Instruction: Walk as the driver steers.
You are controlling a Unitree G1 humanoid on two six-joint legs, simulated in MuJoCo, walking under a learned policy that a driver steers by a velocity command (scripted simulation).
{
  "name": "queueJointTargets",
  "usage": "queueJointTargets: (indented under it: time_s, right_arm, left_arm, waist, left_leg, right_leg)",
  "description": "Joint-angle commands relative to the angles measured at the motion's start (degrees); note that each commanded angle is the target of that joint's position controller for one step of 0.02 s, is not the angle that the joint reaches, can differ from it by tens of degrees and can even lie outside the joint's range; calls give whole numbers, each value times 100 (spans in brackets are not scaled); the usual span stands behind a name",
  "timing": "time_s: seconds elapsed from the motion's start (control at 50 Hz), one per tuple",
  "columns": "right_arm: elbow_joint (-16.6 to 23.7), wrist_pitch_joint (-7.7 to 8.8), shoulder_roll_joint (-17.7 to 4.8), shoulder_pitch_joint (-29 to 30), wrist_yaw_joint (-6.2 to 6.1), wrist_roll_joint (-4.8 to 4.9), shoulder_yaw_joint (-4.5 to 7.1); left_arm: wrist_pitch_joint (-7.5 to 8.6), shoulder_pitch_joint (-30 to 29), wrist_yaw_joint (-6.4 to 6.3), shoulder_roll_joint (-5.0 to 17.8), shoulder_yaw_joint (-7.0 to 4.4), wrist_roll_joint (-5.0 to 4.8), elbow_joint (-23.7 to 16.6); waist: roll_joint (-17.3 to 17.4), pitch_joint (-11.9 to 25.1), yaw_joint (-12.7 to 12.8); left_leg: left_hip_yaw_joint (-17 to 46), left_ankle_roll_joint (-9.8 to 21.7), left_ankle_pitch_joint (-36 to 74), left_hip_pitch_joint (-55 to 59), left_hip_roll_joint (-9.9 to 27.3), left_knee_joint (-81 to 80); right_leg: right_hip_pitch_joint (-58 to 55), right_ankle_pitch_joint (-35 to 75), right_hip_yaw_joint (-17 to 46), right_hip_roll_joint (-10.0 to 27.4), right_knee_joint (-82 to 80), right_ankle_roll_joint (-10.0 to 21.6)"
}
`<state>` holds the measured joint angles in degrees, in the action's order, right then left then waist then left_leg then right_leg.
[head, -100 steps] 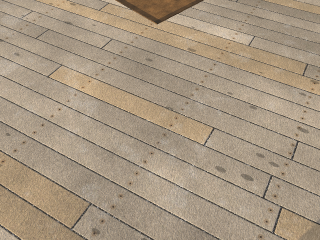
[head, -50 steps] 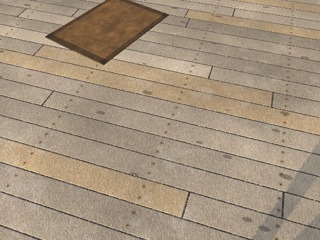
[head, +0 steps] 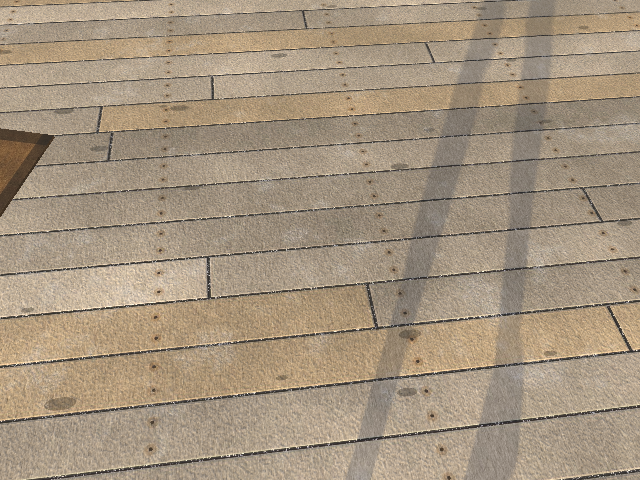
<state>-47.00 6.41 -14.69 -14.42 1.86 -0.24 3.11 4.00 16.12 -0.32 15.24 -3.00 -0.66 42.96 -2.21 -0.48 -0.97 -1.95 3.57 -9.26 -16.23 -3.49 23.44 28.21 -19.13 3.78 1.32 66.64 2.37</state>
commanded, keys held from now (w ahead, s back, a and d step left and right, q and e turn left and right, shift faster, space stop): w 1.00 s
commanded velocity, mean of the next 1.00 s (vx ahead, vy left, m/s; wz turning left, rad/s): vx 0.50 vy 0.00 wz -0.03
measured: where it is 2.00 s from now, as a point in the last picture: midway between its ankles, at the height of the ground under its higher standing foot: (326, 336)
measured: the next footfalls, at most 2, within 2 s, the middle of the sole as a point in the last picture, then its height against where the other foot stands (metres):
right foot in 0.36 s outside the picture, level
left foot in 0.90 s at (281, 406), level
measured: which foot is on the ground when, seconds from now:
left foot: down 0.00-0.38, up 0.40-0.88, down 0.90-1.00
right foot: up 0.00-0.34, down 0.36-0.92, up 0.94-1.00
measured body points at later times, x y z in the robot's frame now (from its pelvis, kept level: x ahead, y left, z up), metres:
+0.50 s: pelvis +0.27 -0.06 +0.00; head +0.29 -0.08 +0.45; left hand +0.42 +0.20 -0.10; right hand +0.33 -0.34 -0.14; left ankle +0.19 +0.09 -0.65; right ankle +0.32 -0.15 -0.74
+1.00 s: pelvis +0.53 +0.00 -0.01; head +0.57 +0.01 +0.44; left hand +0.56 +0.27 -0.15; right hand +0.70 -0.26 -0.10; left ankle +0.61 +0.09 -0.74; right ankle +0.40 -0.15 -0.65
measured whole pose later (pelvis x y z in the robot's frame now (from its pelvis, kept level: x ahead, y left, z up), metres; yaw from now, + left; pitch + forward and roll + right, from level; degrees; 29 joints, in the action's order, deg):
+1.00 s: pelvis +0.53 +0.00 -0.01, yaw +0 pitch +2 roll -1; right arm -43.8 5.1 -15.0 -7.2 1.9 0.3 2.4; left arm 4.6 20.0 0.2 16.3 -2.6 -1.4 50.2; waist -1.0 -1.2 1.3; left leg -2.8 2.7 -9.2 -24.0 -0.6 30.8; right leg 18.4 -25.0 2.2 0.6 63.6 1.7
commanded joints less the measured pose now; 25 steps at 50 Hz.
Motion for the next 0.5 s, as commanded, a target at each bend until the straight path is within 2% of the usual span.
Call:
queueJointTargets:
  time_s: [0.02,0.06,0.16,0.24,0.3,0.32,0.34,0.36,0.38,0.4,0.42,0.44,0.46,0.48,0.5]
  right_arm:
    - [248,96,-640,-40,-21,31,111]
    - [167,74,-817,-185,-69,59,154]
    - [-8,-45,-907,-589,-124,135,140]
    - [-182,-144,-970,-947,-127,155,128]
    - [-248,-236,-1104,-916,-168,166,168]
    - [-235,-260,-1171,-805,-182,171,184]
    - [-214,-281,-1137,-718,-193,171,167]
    - [-103,-269,-967,-638,-206,102,90]
    - [64,-156,-394,-1137,-183,47,-99]
    - [-15,-36,-460,-1177,-145,87,-107]
    - [109,20,-936,-734,-105,233,34]
    - [217,26,-934,-319,-98,252,30]
    - [248,-1,-855,-128,-110,163,37]
    - [222,-73,-800,-220,-129,96,69]
    - [178,-146,-687,-366,-132,96,55]
  left_arm:
    - [59,35,-12,345,-105,27,-439]
    - [59,-342,-27,276,-64,60,-590]
    - [114,-1214,57,125,7,13,-781]
    - [158,-1845,184,172,6,-56,-1007]
    - [209,-1834,266,329,-43,-55,-1091]
    - [220,-1511,264,442,-100,-34,-1017]
    - [218,-809,231,637,-213,-2,-801]
    - [206,215,170,966,-341,51,-558]
    - [164,915,131,1556,-478,156,-470]
    - [130,1116,142,1241,-392,61,-383]
    - [122,746,144,940,-273,26,-398]
    - [108,316,147,786,-208,16,-462]
    - [112,-30,183,646,-161,48,-468]
    - [149,-253,204,527,-120,88,-487]
    - [182,-368,221,533,-131,91,-462]
  waist:
    - [697,213,108]
    - [609,125,30]
    - [618,-22,-284]
    - [660,-234,-482]
    - [760,-218,-299]
    - [799,-35,-70]
    - [723,393,305]
    - [517,1134,734]
    - [-736,2009,717]
    - [-1255,2424,739]
    - [-821,1534,698]
    - [-447,918,548]
    - [-110,478,364]
    - [-168,311,142]
    - [-327,250,7]
  left_leg:
    - [1695,1071,1029,848,1574,-1319]
    - [1435,1101,1410,871,1586,-1449]
    - [780,793,1454,969,1317,-1449]
    - [885,755,1268,1397,1575,-1250]
    - [972,629,1804,1825,1803,-873]
    - [881,555,2556,1839,1752,-503]
    - [651,434,3341,1693,1513,289]
    - [422,240,2915,864,1247,1592]
    - [19,-188,651,-1515,408,3897]
    - [717,-192,-2292,-2427,164,4840]
    - [833,-129,-2038,-2929,517,5226]
    - [641,-99,-1518,-2896,788,5049]
    - [564,-136,-1140,-2689,956,4686]
    - [612,-165,-849,-2337,1124,4400]
    - [603,-227,-712,-2025,1171,4258]
  right_leg:
    - [952,320,81,501,-449,-91]
    - [1167,733,-17,557,-1051,-197]
    - [857,2153,-256,377,-2747,-220]
    - [800,2121,-343,215,-3387,-141]
    - [536,1531,-374,101,-3731,83]
    - [2,1441,-488,-36,-3876,187]
    - [-1016,1552,-621,-189,-4056,346]
    - [-2647,1801,-150,290,-3824,640]
    - [-4995,1299,2180,1781,-3870,1462]
    - [-5240,701,3772,2205,-4672,1728]
    - [-4546,342,3118,2001,-4816,1461]
    - [-3665,572,2322,1749,-4948,1283]
    - [-2846,941,1819,1494,-5192,1204]
    - [-2291,1189,1481,1309,-5421,1143]
    - [-1909,1382,1284,1219,-5603,1177]
Velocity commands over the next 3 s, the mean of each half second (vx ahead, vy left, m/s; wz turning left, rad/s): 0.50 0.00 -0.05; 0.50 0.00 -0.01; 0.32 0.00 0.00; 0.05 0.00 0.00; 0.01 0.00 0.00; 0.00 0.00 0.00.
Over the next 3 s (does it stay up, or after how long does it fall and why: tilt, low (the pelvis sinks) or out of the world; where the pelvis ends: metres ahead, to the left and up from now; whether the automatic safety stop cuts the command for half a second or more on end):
stays up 0.83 -0.01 0.00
